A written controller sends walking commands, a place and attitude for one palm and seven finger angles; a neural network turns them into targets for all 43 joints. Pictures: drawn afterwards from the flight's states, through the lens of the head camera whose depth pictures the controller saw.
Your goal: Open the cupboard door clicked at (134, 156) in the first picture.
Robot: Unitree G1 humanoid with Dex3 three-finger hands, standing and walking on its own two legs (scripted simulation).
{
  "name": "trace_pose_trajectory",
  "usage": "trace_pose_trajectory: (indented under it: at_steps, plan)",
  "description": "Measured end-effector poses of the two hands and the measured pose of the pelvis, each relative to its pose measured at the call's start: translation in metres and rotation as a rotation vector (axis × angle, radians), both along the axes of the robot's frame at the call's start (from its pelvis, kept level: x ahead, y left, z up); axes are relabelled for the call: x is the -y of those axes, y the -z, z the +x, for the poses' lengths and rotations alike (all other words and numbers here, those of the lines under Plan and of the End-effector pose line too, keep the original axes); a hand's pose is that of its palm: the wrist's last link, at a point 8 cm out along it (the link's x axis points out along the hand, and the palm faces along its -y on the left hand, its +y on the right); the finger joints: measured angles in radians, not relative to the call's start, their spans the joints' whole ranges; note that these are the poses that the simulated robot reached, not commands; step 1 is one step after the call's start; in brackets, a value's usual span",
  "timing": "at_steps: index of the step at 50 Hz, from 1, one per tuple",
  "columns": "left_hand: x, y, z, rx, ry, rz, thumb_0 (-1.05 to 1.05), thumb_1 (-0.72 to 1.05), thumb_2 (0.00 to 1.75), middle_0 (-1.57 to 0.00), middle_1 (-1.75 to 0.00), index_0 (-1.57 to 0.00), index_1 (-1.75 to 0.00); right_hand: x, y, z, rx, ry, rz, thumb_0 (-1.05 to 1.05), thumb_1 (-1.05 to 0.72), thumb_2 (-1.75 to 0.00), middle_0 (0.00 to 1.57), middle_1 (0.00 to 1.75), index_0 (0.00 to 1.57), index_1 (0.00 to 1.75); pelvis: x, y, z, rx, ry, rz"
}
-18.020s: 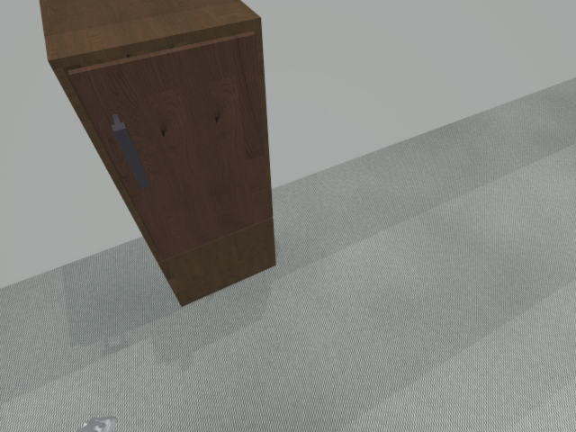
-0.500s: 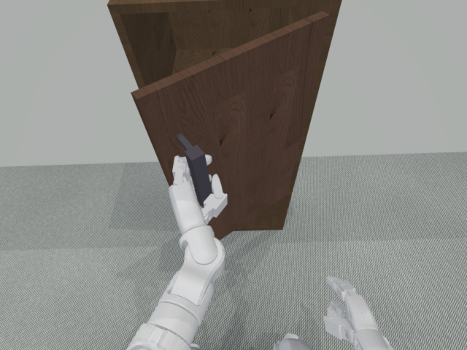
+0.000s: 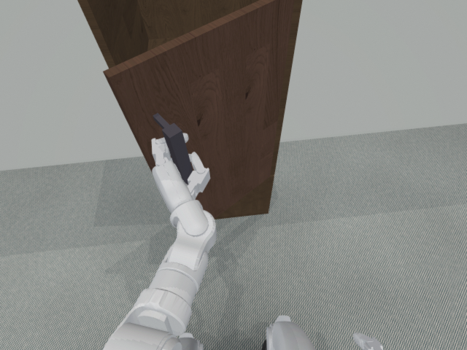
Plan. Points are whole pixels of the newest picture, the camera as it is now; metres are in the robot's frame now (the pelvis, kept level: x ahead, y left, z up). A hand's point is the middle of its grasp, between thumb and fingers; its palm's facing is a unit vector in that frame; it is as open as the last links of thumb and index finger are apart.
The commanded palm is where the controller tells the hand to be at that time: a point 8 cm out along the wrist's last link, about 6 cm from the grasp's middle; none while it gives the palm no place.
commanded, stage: pull the door open along its arc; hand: left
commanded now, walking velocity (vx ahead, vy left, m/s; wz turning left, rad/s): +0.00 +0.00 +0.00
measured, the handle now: (174, 153) +0.45 +0.10 +0.06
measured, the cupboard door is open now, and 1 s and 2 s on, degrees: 34 38 39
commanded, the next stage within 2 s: open thumb and fingers to let go in 0.68 s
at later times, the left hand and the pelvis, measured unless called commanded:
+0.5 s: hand (216, 187) +0.37 +0.02 +0.06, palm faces +0.24 -0.97 -0.08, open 6.4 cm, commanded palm +0.28 +0.05 +0.05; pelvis +0.03 +0.01 +0.01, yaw -1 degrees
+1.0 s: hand (202, 179) +0.39 +0.05 +0.06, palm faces +0.45 -0.89 -0.09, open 7.2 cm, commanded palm +0.34 +0.08 +0.05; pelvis +0.02 -0.01 +0.00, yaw +2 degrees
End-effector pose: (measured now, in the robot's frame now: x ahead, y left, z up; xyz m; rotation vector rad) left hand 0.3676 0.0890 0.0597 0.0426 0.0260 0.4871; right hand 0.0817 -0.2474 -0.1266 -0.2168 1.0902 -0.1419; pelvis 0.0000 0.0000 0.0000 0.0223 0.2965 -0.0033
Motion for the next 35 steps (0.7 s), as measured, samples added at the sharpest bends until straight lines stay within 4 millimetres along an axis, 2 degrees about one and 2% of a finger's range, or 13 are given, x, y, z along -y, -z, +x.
trace_pose_trajectory:
  at_steps: [4,9,21,28,35]
  plan:
    - [0.000,0.000,0.000,0.003,0.007,-0.003,0.03,0.67,0.79,-0.33,-1.33,-0.32,-1.35,-0.010,-0.001,0.005,0.025,-0.012,0.010,0.01,-0.91,-0.90,0.20,0.30,0.20,0.30,-0.006,0.000,-0.001,-0.002,0.005,-0.003]
    - [0.001,0.000,-0.004,0.001,0.032,-0.011,0.03,0.67,0.75,-0.33,-1.32,-0.33,-1.35,-0.026,-0.004,0.020,0.065,-0.038,0.037,0.01,-0.91,-0.90,0.20,0.30,0.20,0.30,-0.012,0.000,0.002,-0.004,0.012,-0.008]
    - [0.012,-0.004,-0.020,-0.035,0.186,0.012,0.03,0.66,0.70,-0.32,-1.30,-0.34,-1.34,-0.055,-0.019,0.078,0.176,-0.090,0.126,0.01,-0.91,-0.90,0.20,0.30,0.20,0.30,-0.017,-0.006,0.021,0.022,0.014,-0.020]
    - [0.024,-0.008,-0.035,-0.084,0.298,0.015,0.03,0.65,0.70,-0.28,-1.22,-0.32,-1.32,-0.057,-0.034,0.116,0.242,-0.094,0.171,0.01,-0.91,-0.90,0.20,0.30,0.20,0.30,-0.010,-0.011,0.038,0.043,0.010,-0.021]
    - [0.027,-0.010,-0.037,-0.092,0.290,0.061,0.02,0.63,0.75,-0.29,-1.20,-0.31,-1.31,-0.042,-0.041,0.138,0.269,-0.090,0.137,0.00,-0.91,-0.90,0.20,0.30,0.20,0.30,0.002,-0.013,0.047,0.057,-0.010,-0.015]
